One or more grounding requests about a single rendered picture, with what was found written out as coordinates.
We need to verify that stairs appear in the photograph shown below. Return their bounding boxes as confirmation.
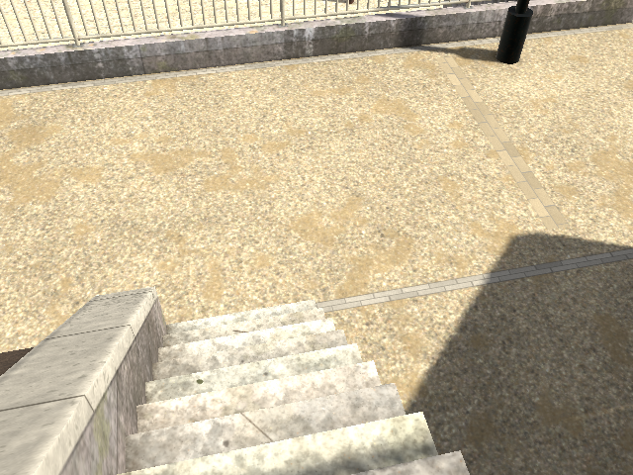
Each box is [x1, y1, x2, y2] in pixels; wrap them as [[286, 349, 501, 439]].
[[117, 299, 470, 475]]

